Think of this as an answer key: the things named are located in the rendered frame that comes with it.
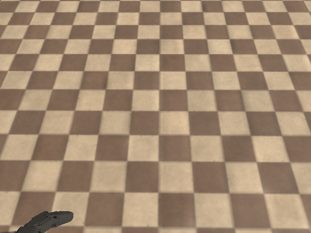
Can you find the left robot hand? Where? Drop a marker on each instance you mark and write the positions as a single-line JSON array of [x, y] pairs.
[[45, 221]]

